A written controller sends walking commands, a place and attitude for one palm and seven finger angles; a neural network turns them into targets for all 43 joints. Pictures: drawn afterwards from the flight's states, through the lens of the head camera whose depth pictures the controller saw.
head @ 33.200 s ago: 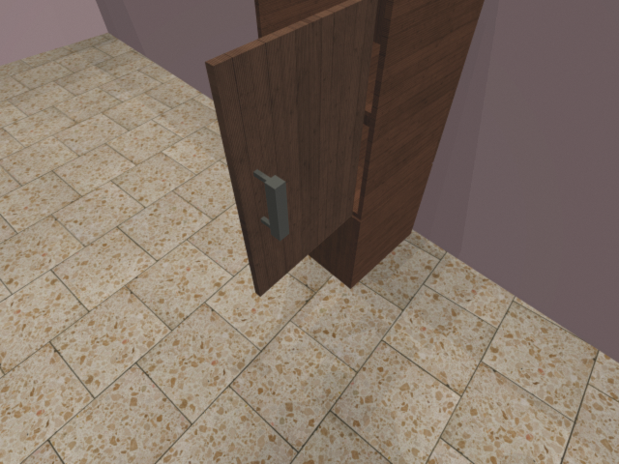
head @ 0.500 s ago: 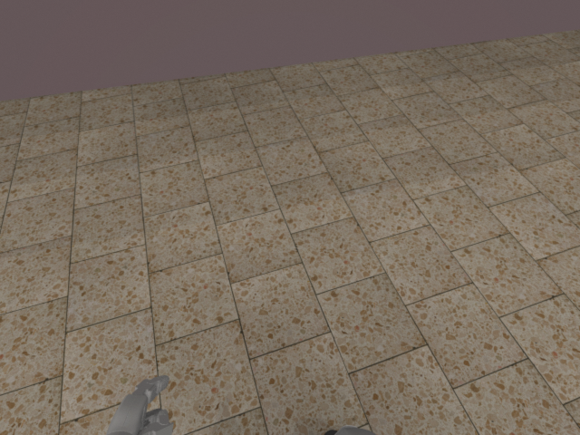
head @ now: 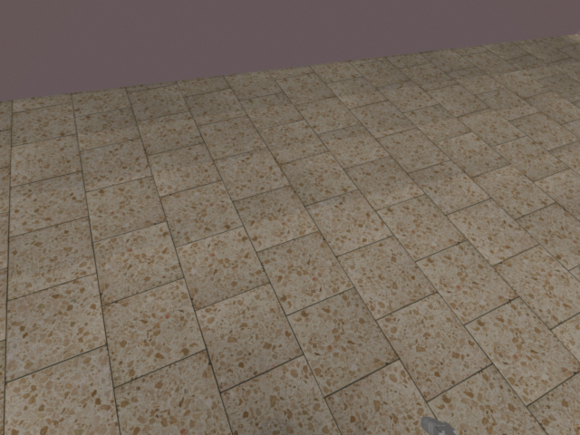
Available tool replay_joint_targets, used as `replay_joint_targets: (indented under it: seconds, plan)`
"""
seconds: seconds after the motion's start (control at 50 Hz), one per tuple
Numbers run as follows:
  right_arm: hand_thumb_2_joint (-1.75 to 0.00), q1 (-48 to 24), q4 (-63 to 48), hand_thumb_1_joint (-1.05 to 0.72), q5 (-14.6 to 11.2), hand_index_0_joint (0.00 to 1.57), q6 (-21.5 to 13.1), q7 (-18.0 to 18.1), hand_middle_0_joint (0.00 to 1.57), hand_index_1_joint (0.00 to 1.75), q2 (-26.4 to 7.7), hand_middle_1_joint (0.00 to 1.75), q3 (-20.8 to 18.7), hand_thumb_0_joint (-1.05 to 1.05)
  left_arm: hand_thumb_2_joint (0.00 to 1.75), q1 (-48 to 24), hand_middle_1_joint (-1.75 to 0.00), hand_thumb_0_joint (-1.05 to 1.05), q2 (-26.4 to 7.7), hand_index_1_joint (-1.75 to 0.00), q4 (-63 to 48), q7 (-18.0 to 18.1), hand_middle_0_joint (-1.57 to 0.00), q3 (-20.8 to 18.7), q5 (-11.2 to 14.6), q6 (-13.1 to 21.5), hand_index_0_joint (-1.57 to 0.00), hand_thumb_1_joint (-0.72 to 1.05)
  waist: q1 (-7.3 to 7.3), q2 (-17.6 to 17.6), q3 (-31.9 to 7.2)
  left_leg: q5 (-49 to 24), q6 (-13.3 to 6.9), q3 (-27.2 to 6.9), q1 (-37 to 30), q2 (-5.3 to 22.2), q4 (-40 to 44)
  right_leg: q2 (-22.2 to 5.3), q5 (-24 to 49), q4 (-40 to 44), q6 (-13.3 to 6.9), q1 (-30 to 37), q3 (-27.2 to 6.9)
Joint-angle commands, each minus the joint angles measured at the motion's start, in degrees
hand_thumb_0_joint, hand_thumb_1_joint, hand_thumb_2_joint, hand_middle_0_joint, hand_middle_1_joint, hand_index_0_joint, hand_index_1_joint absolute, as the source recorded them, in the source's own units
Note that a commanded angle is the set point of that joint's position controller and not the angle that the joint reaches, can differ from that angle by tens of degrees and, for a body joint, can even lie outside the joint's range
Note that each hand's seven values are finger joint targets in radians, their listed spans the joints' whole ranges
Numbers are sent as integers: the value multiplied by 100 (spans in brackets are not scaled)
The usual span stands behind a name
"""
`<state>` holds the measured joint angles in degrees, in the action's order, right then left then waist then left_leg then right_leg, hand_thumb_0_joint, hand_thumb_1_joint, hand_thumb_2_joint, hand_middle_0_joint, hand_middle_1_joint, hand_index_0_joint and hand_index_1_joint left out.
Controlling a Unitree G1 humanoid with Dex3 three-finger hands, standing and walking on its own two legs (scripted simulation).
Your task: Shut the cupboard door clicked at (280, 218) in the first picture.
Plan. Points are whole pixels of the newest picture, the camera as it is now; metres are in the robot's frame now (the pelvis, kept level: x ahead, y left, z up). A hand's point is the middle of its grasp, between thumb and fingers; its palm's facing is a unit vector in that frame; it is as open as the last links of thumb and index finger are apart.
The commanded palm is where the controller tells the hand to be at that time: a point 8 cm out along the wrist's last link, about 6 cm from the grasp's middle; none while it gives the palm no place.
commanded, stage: turn to face it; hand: left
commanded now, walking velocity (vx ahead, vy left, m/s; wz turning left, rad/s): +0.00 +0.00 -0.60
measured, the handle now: out of the picture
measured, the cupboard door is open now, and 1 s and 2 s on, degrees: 61 61 61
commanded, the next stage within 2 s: none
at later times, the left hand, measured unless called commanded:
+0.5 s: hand (208, 399) +0.19 +0.14 -0.15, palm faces -0.31 -0.91 -0.27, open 7.4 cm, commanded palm none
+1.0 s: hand (250, 357) +0.26 +0.09 -0.15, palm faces -0.59 -0.78 -0.23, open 7.4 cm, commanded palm none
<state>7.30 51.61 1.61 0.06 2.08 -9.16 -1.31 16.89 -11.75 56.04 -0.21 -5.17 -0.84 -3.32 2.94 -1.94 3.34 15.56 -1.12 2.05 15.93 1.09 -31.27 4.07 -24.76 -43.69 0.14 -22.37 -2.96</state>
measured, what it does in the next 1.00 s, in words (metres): steps on the spot, turning right: right foot, then left foot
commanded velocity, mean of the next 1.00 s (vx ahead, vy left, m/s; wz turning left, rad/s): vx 0.00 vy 0.00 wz -0.60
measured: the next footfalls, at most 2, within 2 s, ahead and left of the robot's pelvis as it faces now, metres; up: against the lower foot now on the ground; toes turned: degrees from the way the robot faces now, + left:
right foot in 0.32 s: +0.03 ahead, -0.16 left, +0.00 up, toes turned -17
left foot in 0.64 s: +0.15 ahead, +0.08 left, +0.00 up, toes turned -21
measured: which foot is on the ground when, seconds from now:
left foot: down 0.00-0.32, up 0.34-0.62, down 0.64-1.00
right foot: up 0.00-0.30, down 0.32-0.64, up 0.66-1.00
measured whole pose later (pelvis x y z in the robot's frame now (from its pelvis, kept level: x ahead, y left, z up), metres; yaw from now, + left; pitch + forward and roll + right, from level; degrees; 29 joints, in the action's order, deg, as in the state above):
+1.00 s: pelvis +0.04 -0.01 +0.00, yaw -37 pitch +0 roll -2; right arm 15.6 52.0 1.8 1.1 1.1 -12.4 -2.2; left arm 7.9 -14.1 49.6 -2.3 -4.4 -0.9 -4.2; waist -1.3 1.4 5.2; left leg 17.8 1.8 13.1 14.6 10.3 -33.5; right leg -0.7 -20.5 -37.6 1.4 -16.9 4.6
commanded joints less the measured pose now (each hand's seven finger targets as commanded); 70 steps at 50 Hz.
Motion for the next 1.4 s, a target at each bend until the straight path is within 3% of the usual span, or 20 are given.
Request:
replay_joint_targets:
  seconds: [0.0, 0.18, 0.24, 0.26, 0.28, 0.3, 0.36, 0.58, 0.62, 0.64, 0.7, 0.88, 0.96, 1.0, 1.02, 1.12, 1.3, 1.32, 1.36, 1.38]
  plan:
    - [-90, 165, -427, -90, 24, 20, -43, 109, 20, 30, -1214, 30, -245, 0, 90, -209, -30, 0, -588, -30, -639, -120, -20, -183, -45, 59, -20, 90, -165, 1055, -267, -1852, -846, -1044, -619, 1930, 1429, -517, -282, -2054, 235, -938, 143]
    - [-90, 674, -247, -90, 19, 20, 2, -4, 20, 30, -1430, 30, -401, 0, 90, -774, -30, 0, -466, -30, -996, -190, -20, -46, -61, 57, -20, 90, -479, 1385, -356, -2711, -629, 107, -972, 1865, 786, -466, 136, -85, 210, -97, 876]
    - [-90, 535, -283, -90, -10, 20, 27, -37, 20, 30, -1562, 30, -446, 0, 90, -449, -30, 0, -605, -30, -941, -190, -20, -64, -54, 126, -20, 90, -223, 1245, -568, -2588, -251, 440, -746, 1717, -6, -374, 1104, 1255, 58, 870, 981]
    - [-90, 482, -340, -90, -52, 20, 28, -72, 20, 30, -1500, 30, -452, 0, 90, -69, -30, 0, -868, -30, -849, -164, -20, -115, -73, 178, -20, 90, -22, 776, -740, -2040, 35, 685, -248, 1471, -777, -635, 1971, 1879, -87, 1687, 639]
    - [-90, 487, -535, -90, -99, 20, 37, -124, 20, 30, -1040, 30, -357, 0, 90, 244, -30, 0, -1543, -30, -767, -81, -20, -222, -126, 262, -20, 90, 130, -1019, -947, 281, 416, 1082, 1219, 720, -2106, -2030, 3719, 2250, -612, 2812, -1181]
    - [-90, 168, -737, -90, -86, 20, 91, -76, 20, 30, -993, 30, -279, 0, 90, 501, -30, 0, -1793, -30, -689, -17, -20, -233, -36, 260, -20, 90, 266, -1246, -803, 2236, 526, 462, 1810, 333, -3105, -2791, 5255, 2198, -1248, 2501, -1839]
    - [-90, 16, -635, -90, -87, 20, 129, -15, 20, 30, -1150, 30, -292, 0, 90, -263, -30, 0, -1420, -30, -906, 100, -20, -167, -28, 202, -20, 90, -16, -1172, -546, 1345, 559, -342, 2209, 576, -3847, -2241, 3773, 2284, -1299, 1933, -1570]
    - [-90, 1149, -365, -90, -119, 20, 8, -68, 20, 30, -1032, 30, -253, 0, 90, -1008, -30, 0, -1292, -30, -1130, 8, -20, -146, -40, 82, -20, 90, -598, -536, -560, -143, 496, 27, -507, 113, 392, -1267, 1674, 1702, -582, 148, -1366]
    - [-90, 1383, -417, -90, 19, 20, -78, -3, 20, 30, -1988, 30, -392, 0, 90, -788, -30, 0, -673, -30, -1349, -73, -20, -27, 58, 33, -20, 90, -569, 2149, -610, -126, -427, -2359, -1096, 2316, 1759, 11, -815, -465, 84, -1122, 27]
    - [-90, 1360, -481, -90, 39, 20, -76, 26, 20, 30, -2008, 30, -390, 0, 90, -969, -30, 0, -862, -30, -1383, -102, -20, -50, -8, 42, -20, 90, -641, 1613, -537, -283, -837, -2597, -621, 2728, 1802, -260, -1027, -1550, 97, -1024, 0]
    - [-90, 704, -592, -90, 45, 20, -107, 46, 20, 30, -1537, 30, -262, 0, 90, -918, -30, 0, -801, -30, -1149, -199, -20, -113, -38, 28, -20, 90, -324, 1271, -360, -1650, -656, -1165, -475, 2046, 1429, -559, -351, -2339, 238, -961, 134]
    - [-90, 1124, -250, -90, 20, 20, -20, -7, 20, 30, -1521, 30, -374, 0, 90, -1176, -30, 0, -490, -30, -1155, -226, -20, -2, -27, 15, -20, 90, -580, 1394, -507, -2536, -598, 101, -1005, 2008, 877, -476, -184, -275, 195, -76, 816]
    - [-90, 867, -260, -90, -40, 20, 22, -56, 20, 30, -1596, 30, -450, 0, 90, -548, -30, 0, -684, -30, -969, -180, -20, -56, -35, 97, -20, 90, -211, 1010, -712, -1860, -96, 561, -416, 1779, -129, -409, 1314, 1800, -14, 1372, 871]
    - [-90, 454, -667, -90, -89, 20, 60, -126, 20, 30, -880, 30, -296, 0, 90, 64, -30, 0, -1674, -30, -788, -41, -20, -237, -89, 202, -20, 90, 142, -1488, -601, 2062, 554, 967, 1909, 481, -2335, -2514, 3799, 2527, -944, 2536, -1825]
    - [-90, 267, -737, -90, -72, 20, 144, -60, 20, 30, -1010, 30, -264, 0, 90, 222, -30, 0, -1764, -30, -784, 13, -20, -220, -12, 183, -20, 90, 224, -1023, -585, 2069, 535, 161, 2039, 482, -3127, -2728, 4156, 2466, -1307, 2175, -1886]
    - [-90, 413, -425, -90, -63, 20, 165, -87, 20, 30, -1008, 30, -293, 0, 90, -758, -30, 0, -1192, -30, -1028, 89, -20, -104, -41, 210, -20, 90, -311, -715, -559, 805, 645, -94, 1625, 507, -3096, -1736, 3416, 2285, -1076, 1503, -948]
    - [-90, 718, -481, -90, -130, 20, 52, -42, 20, 30, -953, 30, -268, 0, 90, -804, -30, 0, -1306, -30, -1003, 40, -20, -178, -50, 130, -20, 90, -462, -667, -549, 106, 526, 0, -88, 55, -47, -1394, 2710, 1807, -807, 631, -1654]
    - [-90, 986, -414, -90, -117, 20, -2, -22, 20, 30, -1106, 30, -277, 0, 90, -869, -30, 0, -1173, -30, -1040, 24, -20, -135, -7, 101, -20, 90, -580, -284, -647, -356, 461, -98, -808, 229, 728, -1084, 2230, 1470, -512, 182, -1398]
    - [-90, 1213, -512, -90, -3, 20, -42, 24, 20, 30, -1977, 30, -396, 0, 90, -633, -30, 0, -718, -30, -1242, -57, -20, -42, 42, 86, -20, 90, -564, 1999, -779, -1203, -638, -2347, -1336, 2624, 1547, -40, -1142, -869, 89, -1032, 73]
    - [-90, 1094, -542, -90, 22, 20, -48, 28, 20, 30, -1884, 30, -355, 0, 90, -721, -30, 0, -889, -30, -1203, -54, -20, -55, -32, 59, -20, 90, -580, 1739, -699, -1002, -881, -2345, -841, 2751, 1526, -304, -1141, -1777, 105, -927, -100]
